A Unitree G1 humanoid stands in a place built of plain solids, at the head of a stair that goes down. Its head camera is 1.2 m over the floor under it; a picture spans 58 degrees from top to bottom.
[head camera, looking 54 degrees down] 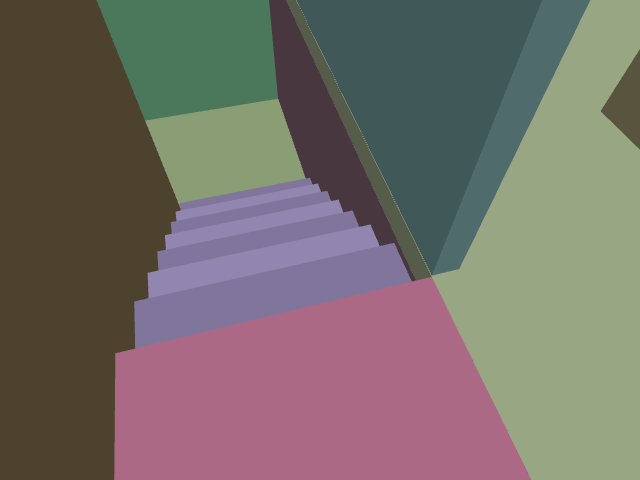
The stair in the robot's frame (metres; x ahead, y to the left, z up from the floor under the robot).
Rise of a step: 0.17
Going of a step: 0.24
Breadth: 0.98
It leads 15 degrees to the left of straight ahead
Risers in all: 8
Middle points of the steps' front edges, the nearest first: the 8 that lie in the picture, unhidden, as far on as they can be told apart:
0.60 0.12 0.00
0.85 0.18 -0.17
1.08 0.25 -0.34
1.30 0.31 -0.51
1.53 0.37 -0.68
1.75 0.43 -0.85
1.98 0.49 -1.02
2.20 0.55 -1.19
